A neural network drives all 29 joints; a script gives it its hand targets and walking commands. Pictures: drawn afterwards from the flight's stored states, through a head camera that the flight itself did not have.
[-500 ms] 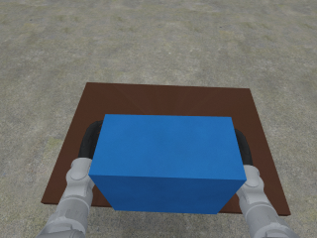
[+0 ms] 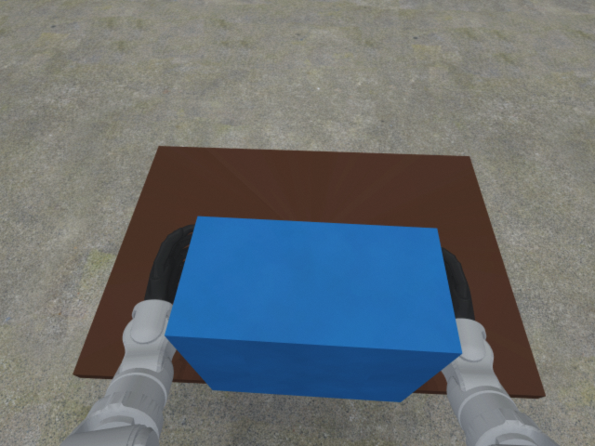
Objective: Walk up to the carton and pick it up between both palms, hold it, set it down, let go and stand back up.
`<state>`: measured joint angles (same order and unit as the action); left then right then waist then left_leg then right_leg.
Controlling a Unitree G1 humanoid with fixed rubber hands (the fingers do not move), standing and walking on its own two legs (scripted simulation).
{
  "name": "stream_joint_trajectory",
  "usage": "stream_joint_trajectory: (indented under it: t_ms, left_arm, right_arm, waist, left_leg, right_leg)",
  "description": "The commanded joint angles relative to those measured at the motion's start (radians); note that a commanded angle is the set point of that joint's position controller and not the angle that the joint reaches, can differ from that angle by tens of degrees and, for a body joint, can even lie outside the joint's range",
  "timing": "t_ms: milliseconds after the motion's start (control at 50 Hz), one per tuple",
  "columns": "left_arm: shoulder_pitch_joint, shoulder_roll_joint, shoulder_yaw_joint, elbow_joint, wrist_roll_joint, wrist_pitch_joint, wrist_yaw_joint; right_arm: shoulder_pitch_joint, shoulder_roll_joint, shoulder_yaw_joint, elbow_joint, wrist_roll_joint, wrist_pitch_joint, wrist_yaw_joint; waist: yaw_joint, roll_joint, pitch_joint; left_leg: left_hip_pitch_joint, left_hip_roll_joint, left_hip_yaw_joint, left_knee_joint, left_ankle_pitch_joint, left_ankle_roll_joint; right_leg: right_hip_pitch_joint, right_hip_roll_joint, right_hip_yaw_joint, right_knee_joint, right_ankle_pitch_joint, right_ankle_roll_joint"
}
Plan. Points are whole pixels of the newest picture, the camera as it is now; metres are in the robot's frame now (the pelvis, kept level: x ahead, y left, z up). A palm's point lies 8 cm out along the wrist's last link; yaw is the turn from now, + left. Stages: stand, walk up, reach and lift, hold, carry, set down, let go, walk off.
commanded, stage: set down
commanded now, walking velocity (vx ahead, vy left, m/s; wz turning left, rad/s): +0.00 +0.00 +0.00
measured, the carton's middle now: (310, 319) +0.33 -0.01 -0.06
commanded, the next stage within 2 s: none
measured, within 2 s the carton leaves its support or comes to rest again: neither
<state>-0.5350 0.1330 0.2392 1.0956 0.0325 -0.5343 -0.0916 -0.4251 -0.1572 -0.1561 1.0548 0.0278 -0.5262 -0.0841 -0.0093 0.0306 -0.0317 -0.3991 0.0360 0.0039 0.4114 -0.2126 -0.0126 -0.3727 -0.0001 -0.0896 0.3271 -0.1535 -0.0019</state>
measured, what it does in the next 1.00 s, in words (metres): stands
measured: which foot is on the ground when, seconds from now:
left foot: down 0.00-1.00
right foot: down 0.00-1.00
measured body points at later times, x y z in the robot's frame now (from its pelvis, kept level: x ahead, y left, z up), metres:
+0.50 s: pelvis -0.01 -0.01 -0.01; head +0.09 -0.01 +0.43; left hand +0.38 +0.20 -0.02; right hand +0.34 -0.22 -0.05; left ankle -0.02 +0.12 -0.74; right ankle -0.01 -0.11 -0.74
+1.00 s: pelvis -0.03 -0.01 -0.03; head +0.06 -0.01 +0.41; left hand +0.37 +0.25 -0.01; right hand +0.33 -0.22 -0.05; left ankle -0.02 +0.12 -0.74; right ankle -0.01 -0.11 -0.74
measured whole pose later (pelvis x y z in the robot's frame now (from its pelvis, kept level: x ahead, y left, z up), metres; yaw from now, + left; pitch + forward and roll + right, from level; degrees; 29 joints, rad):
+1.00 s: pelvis -0.03 -0.01 -0.03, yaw +0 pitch +19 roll -1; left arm -0.70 0.35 0.11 1.33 -0.21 -0.54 -0.09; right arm -0.57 -0.16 -0.10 1.25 0.20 -0.58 -0.10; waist -0.01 0.02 -0.15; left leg -0.72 0.04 0.00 0.65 -0.27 -0.02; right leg -0.72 -0.01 -0.08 0.61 -0.23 -0.01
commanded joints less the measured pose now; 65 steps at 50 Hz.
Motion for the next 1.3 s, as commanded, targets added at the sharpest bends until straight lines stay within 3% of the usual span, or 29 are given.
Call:
stream_joint_trajectory:
  t_ms: [0,80,120,180,240,260,320,340,400,440,460,540,600,620,640,660,680,740,780,800,820,860,940,1000,1040,1060,1100,1180,1280]
  left_arm:
    - [-0.453,-0.302,-0.266,-0.012,-0.003,-0.071,-0.100]
    - [-0.454,-0.251,-0.228,0.003,-0.010,-0.073,-0.099]
    - [-0.468,-0.266,-0.236,0.029,0.001,-0.074,-0.097]
    - [-0.477,-0.211,-0.191,0.044,0.012,-0.081,-0.102]
    - [-0.485,-0.150,-0.184,0.068,-0.012,-0.081,-0.078]
    - [-0.471,-0.112,-0.164,0.096,-0.007,-0.083,-0.073]
    - [-0.465,0.088,-0.101,0.101,-0.041,-0.086,-0.041]
    - [-0.457,0.139,-0.076,0.114,-0.058,-0.080,-0.024]
    - [-0.492,0.208,-0.129,0.126,-0.137,-0.057,0.020]
    - [-0.508,0.203,-0.151,0.106,-0.159,-0.058,0.030]
    - [-0.526,0.212,-0.184,0.100,-0.183,-0.056,0.030]
    - [-0.531,0.228,-0.210,0.153,-0.231,-0.062,0.015]
    - [-0.486,0.313,-0.163,0.098,-0.205,-0.061,0.011]
    - [-0.497,0.357,-0.157,0.085,-0.217,-0.067,0.012]
    - [-0.514,0.317,-0.184,0.072,-0.226,-0.070,0.011]
    - [-0.477,0.346,-0.156,0.093,-0.214,-0.064,0.014]
    - [-0.472,0.326,-0.187,0.015,-0.227,-0.068,0.019]
    - [-0.486,0.345,-0.227,0.072,-0.271,-0.058,0.006]
    - [-0.483,0.363,-0.224,0.102,-0.279,-0.052,0.001]
    - [-0.497,0.371,-0.236,0.095,-0.288,-0.051,0.001]
    - [-0.458,0.379,-0.231,0.072,-0.281,-0.047,-0.003]
    - [-0.497,0.400,-0.240,0.132,-0.302,-0.031,-0.008]
    - [-0.530,0.407,-0.299,0.182,-0.348,-0.022,-0.018]
    - [-0.465,0.423,-0.319,0.141,-0.384,-0.011,-0.032]
    - [-0.460,0.446,-0.309,0.104,-0.387,-0.010,-0.033]
    - [-0.467,0.453,-0.314,0.156,-0.394,-0.003,-0.037]
    - [-0.399,0.448,-0.307,0.087,-0.380,0.000,-0.037]
    - [-0.412,0.452,-0.324,0.125,-0.397,0.000,-0.048]
    - [-0.301,0.487,-0.276,0.069,-0.367,0.013,-0.061]
  right_arm:
    - [-0.406,0.547,0.181,-0.077,-0.177,-0.071,0.119]
    - [-0.419,0.467,0.141,-0.023,-0.191,-0.071,0.105]
    - [-0.433,0.492,0.121,-0.024,-0.180,-0.074,0.107]
    - [-0.443,0.453,0.110,-0.015,-0.190,-0.072,0.103]
    - [-0.447,0.363,0.071,0.048,-0.176,-0.065,0.097]
    - [-0.435,0.349,0.089,0.034,-0.158,-0.070,0.093]
    - [-0.410,0.115,0.027,0.095,-0.101,-0.073,0.047]
    - [-0.418,0.063,0.030,0.099,-0.059,-0.075,0.030]
    - [-0.450,-0.004,0.092,0.121,0.078,-0.066,-0.006]
    - [-0.470,-0.014,0.121,0.134,0.127,-0.073,-0.009]
    - [-0.477,-0.023,0.118,0.149,0.136,-0.072,-0.013]
    - [-0.505,-0.026,0.152,0.089,0.164,-0.103,-0.016]
    - [-0.470,-0.109,0.161,0.063,0.174,-0.133,-0.032]
    - [-0.483,-0.132,0.175,0.045,0.196,-0.136,-0.029]
    - [-0.498,-0.096,0.174,0.057,0.191,-0.139,-0.026]
    - [-0.482,-0.119,0.180,0.068,0.210,-0.144,-0.024]
    - [-0.475,-0.153,0.150,0.064,0.216,-0.154,-0.023]
    - [-0.482,-0.182,0.128,0.084,0.209,-0.140,-0.022]
    - [-0.496,-0.215,0.133,0.099,0.219,-0.137,-0.019]
    - [-0.498,-0.229,0.137,0.102,0.229,-0.122,-0.018]
    - [-0.470,-0.216,0.163,0.078,0.243,-0.125,-0.014]
    - [-0.513,-0.248,0.156,0.136,0.245,-0.099,-0.007]
    - [-0.541,-0.256,0.157,0.142,0.260,-0.062,-0.001]
    - [-0.473,-0.262,0.182,0.081,0.292,-0.047,-0.001]
    - [-0.455,-0.260,0.203,0.069,0.288,-0.031,0.003]
    - [-0.459,-0.265,0.201,0.092,0.284,-0.020,0.002]
    - [-0.417,-0.261,0.201,0.046,0.282,-0.037,-0.002]
    - [-0.415,-0.253,0.203,0.058,0.284,-0.021,-0.006]
    - [-0.302,-0.248,0.233,0.039,0.301,-0.033,-0.010]
  waist:
    - [-0.057,-0.052,-0.524]
    - [-0.069,-0.085,-0.502]
    - [-0.070,-0.054,-0.498]
    - [-0.058,-0.098,-0.481]
    - [-0.075,-0.068,-0.490]
    - [-0.057,-0.087,-0.487]
    - [-0.075,-0.085,-0.531]
    - [-0.061,-0.089,-0.537]
    - [-0.048,-0.055,-0.538]
    - [-0.051,-0.034,-0.621]
    - [-0.078,-0.030,-0.634]
    - [-0.065,-0.044,-0.815]
    - [-0.063,-0.030,-0.944]
    - [-0.048,-0.036,-0.957]
    - [-0.064,-0.023,-0.920]
    - [-0.043,-0.006,-0.945]
    - [-0.077,0.031,-0.982]
    - [-0.109,0.015,-0.922]
    - [-0.112,-0.010,-0.875]
    - [-0.119,0.017,-0.907]
    - [-0.090,0.039,-0.881]
    - [-0.107,0.023,-0.818]
    - [-0.127,0.024,-0.738]
    - [-0.127,-0.005,-0.722]
    - [-0.106,0.018,-0.733]
    - [-0.121,-0.001,-0.695]
    - [-0.105,0.007,-0.715]
    - [-0.119,-0.013,-0.657]
    - [-0.083,-0.025,-0.645]
  left_leg:
    - [0.025,-0.052,0.011,0.047,0.308,-0.029]
    - [-0.002,-0.043,0.006,0.045,0.243,-0.021]
    - [0.006,-0.047,0.014,0.043,0.219,-0.022]
    - [-0.013,-0.043,0.023,0.047,0.180,-0.006]
    - [-0.030,-0.040,0.015,0.053,0.159,-0.018]
    - [-0.045,-0.044,0.024,0.063,0.157,-0.009]
    - [-0.055,-0.048,0.027,0.094,0.197,-0.014]
    - [-0.060,-0.042,0.021,0.107,0.198,-0.010]
    - [-0.100,-0.038,0.010,0.139,0.175,-0.017]
    - [-0.068,-0.048,0.014,0.175,0.245,-0.030]
    - [-0.062,-0.048,0.005,0.190,0.262,-0.034]
    - [-0.073,-0.058,0.011,0.265,0.384,-0.046]
    - [-0.062,-0.074,0.022,0.311,0.536,-0.059]
    - [-0.114,-0.076,0.024,0.320,0.517,-0.057]
    - [-0.109,-0.073,0.016,0.317,0.522,-0.058]
    - [-0.070,-0.072,0.016,0.327,0.567,-0.064]
    - [0.002,-0.062,-0.002,0.330,0.639,-0.081]
    - [-0.034,-0.063,0.010,0.335,0.585,-0.080]
    - [-0.023,-0.055,0.002,0.325,0.566,-0.076]
    - [-0.001,-0.055,-0.003,0.314,0.551,-0.081]
    - [0.010,-0.062,0.001,0.313,0.594,-0.087]
    - [0.012,-0.054,-0.011,0.316,0.553,-0.084]
    - [-0.043,-0.050,-0.008,0.291,0.369,-0.073]
    - [-0.016,-0.054,-0.007,0.284,0.332,-0.058]
    - [-0.016,-0.064,-0.001,0.278,0.310,-0.054]
    - [-0.042,-0.064,0.000,0.283,0.295,-0.052]
    - [-0.013,-0.062,-0.001,0.289,0.356,-0.061]
    - [-0.071,-0.066,0.008,0.275,0.220,-0.041]
    - [-0.024,-0.070,0.010,0.265,0.264,-0.042]
  right_leg:
    - [0.191,-0.009,0.063,0.053,0.326,0.002]
    - [0.163,-0.011,0.059,0.058,0.255,0.011]
    - [0.127,-0.006,0.052,0.047,0.191,-0.002]
    - [0.115,-0.016,0.057,0.050,0.153,0.011]
    - [0.085,-0.007,0.052,0.063,0.125,-0.002]
    - [0.099,-0.014,0.066,0.065,0.127,0.008]
    - [0.096,-0.011,0.081,0.091,0.177,0.020]
    - [0.093,-0.009,0.090,0.104,0.184,0.021]
    - [0.016,0.000,0.086,0.139,0.135,0.017]
    - [0.006,0.006,0.072,0.159,0.183,0.017]
    - [-0.008,0.008,0.065,0.173,0.204,0.015]
    - [-0.013,0.018,0.058,0.237,0.350,0.033]
    - [0.068,0.021,0.075,0.277,0.586,0.055]
    - [0.094,0.017,0.080,0.298,0.603,0.060]
    - [0.056,0.017,0.066,0.311,0.580,0.062]
    - [0.040,0.024,0.068,0.308,0.575,0.049]
    - [0.006,0.039,0.049,0.305,0.565,0.044]
    - [-0.042,0.040,0.045,0.280,0.491,0.042]
    - [-0.062,0.043,0.038,0.281,0.450,0.039]
    - [-0.075,0.042,0.037,0.265,0.413,0.032]
    - [-0.064,0.042,0.042,0.273,0.443,0.034]
    - [-0.110,0.043,0.034,0.261,0.363,0.031]
    - [-0.174,0.039,0.027,0.250,0.189,0.020]
    - [-0.127,0.037,0.032,0.254,0.201,0.019]
    - [-0.119,0.033,0.037,0.253,0.176,0.020]
    - [-0.127,0.033,0.035,0.255,0.167,0.020]
    - [-0.113,0.041,0.031,0.258,0.218,0.024]
    - [-0.105,0.034,0.044,0.247,0.128,0.025]
    - [-0.031,0.042,0.049,0.223,0.180,0.027]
